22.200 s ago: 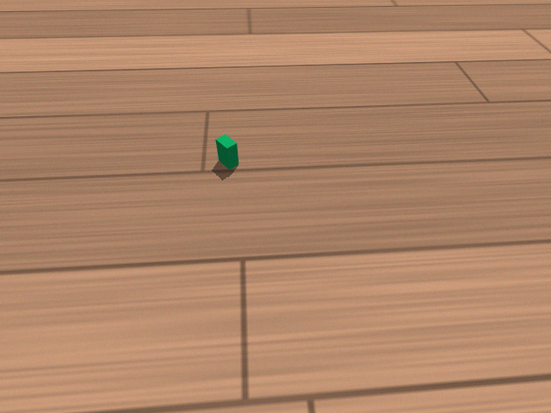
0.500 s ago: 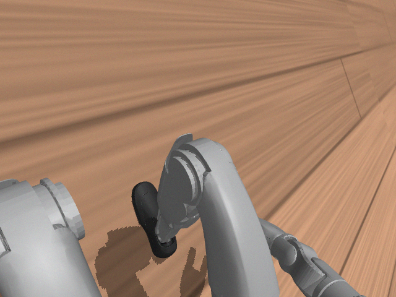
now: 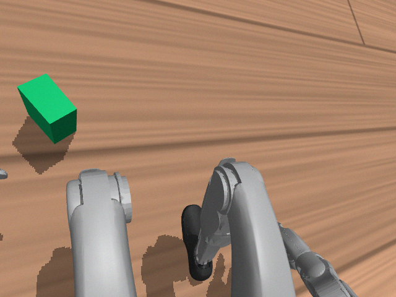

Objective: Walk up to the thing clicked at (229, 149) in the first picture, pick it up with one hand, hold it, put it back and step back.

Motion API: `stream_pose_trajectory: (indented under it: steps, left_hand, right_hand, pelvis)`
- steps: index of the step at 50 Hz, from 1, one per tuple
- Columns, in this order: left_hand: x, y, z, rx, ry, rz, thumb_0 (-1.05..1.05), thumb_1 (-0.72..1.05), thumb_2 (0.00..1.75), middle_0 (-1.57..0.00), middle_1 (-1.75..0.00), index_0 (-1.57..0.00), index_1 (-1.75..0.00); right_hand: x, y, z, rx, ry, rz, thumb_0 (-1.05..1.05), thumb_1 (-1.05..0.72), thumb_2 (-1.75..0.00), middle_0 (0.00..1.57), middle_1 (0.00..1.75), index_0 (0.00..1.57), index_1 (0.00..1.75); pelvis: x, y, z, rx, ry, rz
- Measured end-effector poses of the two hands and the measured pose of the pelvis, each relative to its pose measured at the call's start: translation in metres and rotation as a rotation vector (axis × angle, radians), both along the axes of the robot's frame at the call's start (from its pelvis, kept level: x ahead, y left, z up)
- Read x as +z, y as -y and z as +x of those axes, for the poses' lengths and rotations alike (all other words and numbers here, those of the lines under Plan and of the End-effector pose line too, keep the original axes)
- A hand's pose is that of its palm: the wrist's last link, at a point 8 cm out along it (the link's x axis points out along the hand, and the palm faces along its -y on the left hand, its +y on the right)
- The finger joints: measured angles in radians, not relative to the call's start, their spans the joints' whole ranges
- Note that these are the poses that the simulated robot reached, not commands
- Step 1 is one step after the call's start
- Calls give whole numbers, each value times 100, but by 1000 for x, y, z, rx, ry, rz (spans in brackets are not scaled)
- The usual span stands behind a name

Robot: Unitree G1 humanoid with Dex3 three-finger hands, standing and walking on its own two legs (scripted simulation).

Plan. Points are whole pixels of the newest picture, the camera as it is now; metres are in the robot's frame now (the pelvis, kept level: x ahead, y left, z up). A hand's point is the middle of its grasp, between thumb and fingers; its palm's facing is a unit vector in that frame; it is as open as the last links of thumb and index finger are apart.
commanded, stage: home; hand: left
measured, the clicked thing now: (50, 112) +0.49 +0.26 -0.25
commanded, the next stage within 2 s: none
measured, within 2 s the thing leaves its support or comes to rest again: neither
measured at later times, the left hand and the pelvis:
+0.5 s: hand out of the picture +0.28 +0.34 +0.04, palm faces +0.24 -0.84 -0.48, open 17.3 cm; pelvis +0.02 -0.01 +0.14, yaw +8 degrees
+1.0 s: hand out of the picture +0.26 +0.23 +0.26, palm faces +0.29 -0.89 -0.35, open 17.5 cm; pelvis +0.09 -0.02 +0.35, yaw +10 degrees
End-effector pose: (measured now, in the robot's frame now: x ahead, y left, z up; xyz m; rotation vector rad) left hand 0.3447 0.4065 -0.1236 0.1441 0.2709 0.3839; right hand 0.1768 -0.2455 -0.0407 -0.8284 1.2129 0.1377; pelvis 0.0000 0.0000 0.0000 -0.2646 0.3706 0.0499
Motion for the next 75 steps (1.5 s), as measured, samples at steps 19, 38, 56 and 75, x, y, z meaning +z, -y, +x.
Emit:
stream_pose_trajectory:
  steps: [19,38,56,75]
  left_hand:
    - [150,-17,-67,67,-344,235,-1,-54,5,-6,-6,-6,-6]
    - [323,86,-104,116,-521,90,-1,-56,4,-6,-5,-6,-5]
    - [464,158,-124,76,-506,-29,-1,-54,5,-6,-5,-6,-6]
    - [492,167,-149,72,-489,-58,-1,-50,8,-6,-6,-6,-7]
  right_hand:
    - [9,-7,14,-269,20,257,0,-91,-90,20,30,21,30]
    - [217,-5,103,-275,389,322,0,-90,-90,20,30,20,30]
    - [347,-12,96,-337,552,352,1,-90,-90,20,30,20,30]
    - [380,-35,121,-230,659,427,1,-90,-90,20,30,21,30]
  pelvis:
    - [80,4,13,47,-193,107]
    - [264,24,58,82,-101,192]
    - [377,15,98,117,127,228]
    - [397,13,99,135,215,245]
